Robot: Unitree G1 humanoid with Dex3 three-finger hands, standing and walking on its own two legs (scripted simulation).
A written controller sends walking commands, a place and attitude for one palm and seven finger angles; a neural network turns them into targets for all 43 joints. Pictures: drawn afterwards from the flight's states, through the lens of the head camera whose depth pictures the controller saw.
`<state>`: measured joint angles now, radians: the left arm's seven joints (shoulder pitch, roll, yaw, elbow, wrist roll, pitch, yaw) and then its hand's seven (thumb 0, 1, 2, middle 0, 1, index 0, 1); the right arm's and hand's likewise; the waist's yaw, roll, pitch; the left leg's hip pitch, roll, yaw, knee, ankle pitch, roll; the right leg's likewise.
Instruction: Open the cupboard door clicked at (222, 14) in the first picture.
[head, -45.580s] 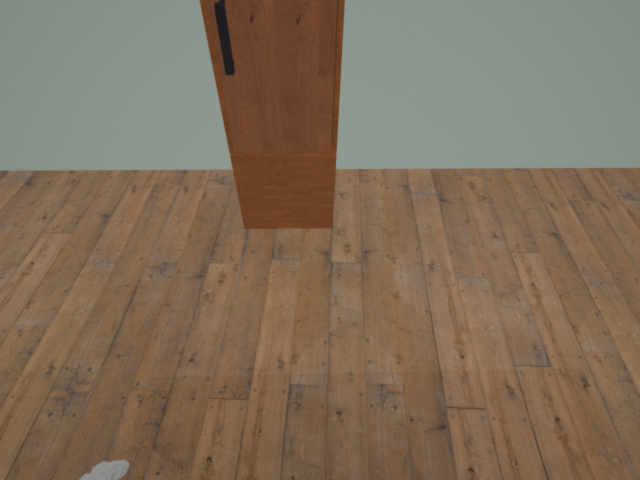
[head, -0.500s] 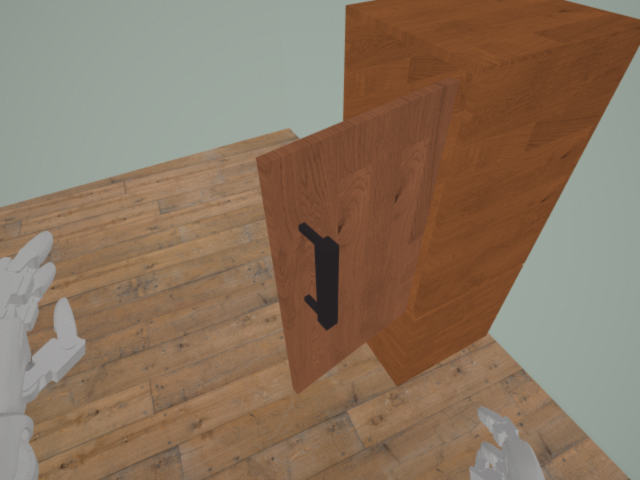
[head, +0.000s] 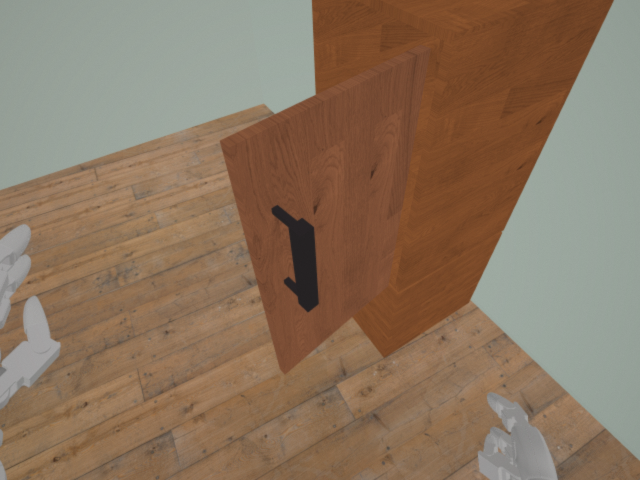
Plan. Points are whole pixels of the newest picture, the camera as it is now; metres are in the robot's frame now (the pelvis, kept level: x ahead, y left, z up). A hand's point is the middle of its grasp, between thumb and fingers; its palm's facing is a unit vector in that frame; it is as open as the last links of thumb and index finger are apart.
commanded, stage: step back with the hand held close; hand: left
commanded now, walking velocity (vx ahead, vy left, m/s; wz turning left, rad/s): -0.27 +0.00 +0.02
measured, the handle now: (295, 261) +0.40 +0.07 +0.04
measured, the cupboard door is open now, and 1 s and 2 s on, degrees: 100 100 100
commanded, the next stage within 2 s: stop stepping back and stand still in 1.14 s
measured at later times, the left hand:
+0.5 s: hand out of the picture +0.13 +0.28 +0.15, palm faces +0.46 -0.75 -0.49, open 7.4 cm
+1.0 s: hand out of the picture +0.07 +0.25 +0.15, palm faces +0.36 -0.80 -0.48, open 7.4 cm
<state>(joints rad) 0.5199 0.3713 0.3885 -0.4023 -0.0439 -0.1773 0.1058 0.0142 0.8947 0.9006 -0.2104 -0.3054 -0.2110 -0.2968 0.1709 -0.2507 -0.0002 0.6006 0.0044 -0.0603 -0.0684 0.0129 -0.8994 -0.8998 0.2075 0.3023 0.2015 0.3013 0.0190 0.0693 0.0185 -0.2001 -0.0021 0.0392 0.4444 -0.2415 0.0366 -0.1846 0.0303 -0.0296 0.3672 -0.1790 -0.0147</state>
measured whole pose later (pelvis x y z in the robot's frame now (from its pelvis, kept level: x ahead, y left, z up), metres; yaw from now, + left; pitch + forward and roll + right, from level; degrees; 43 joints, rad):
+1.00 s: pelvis -0.16 +0.00 -0.02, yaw -2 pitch +5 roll -3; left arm 0.47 0.42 0.43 -0.52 -0.05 -0.26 0.13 0.02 0.89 0.90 -0.21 -0.31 -0.21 -0.30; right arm 0.08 -0.19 0.01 0.64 -0.02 -0.13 -0.04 0.01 -0.90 -0.90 0.21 0.30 0.20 0.30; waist 0.04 0.02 0.06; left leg -0.54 0.05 0.06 0.42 0.04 0.04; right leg -0.11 0.10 0.03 0.42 -0.40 -0.04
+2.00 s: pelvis -0.31 +0.01 -0.01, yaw +3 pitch -1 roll -1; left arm 0.55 0.38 0.39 -0.45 -0.02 -0.21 0.16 0.01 0.89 0.90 -0.22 -0.31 -0.22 -0.30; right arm 0.27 -0.23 0.00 0.67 -0.01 -0.09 -0.08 0.01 -0.90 -0.90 0.21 0.30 0.20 0.30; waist 0.00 0.00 -0.01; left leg -0.30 0.02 0.04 0.62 -0.35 0.02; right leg -0.24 0.03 -0.09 0.54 -0.28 -0.05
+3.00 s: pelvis -0.32 +0.02 +0.00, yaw +5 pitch -2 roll +0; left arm 0.23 0.19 0.01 1.12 0.02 0.00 0.02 0.00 0.91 0.90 -0.20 -0.30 -0.20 -0.29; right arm 0.24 -0.18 -0.02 1.14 -0.02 0.01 -0.01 0.00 -0.90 -0.90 0.20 0.30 0.20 0.30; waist -0.01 0.02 0.05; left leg -0.23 -0.02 0.02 0.41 -0.15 0.03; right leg -0.17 0.00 0.03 0.42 -0.22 0.01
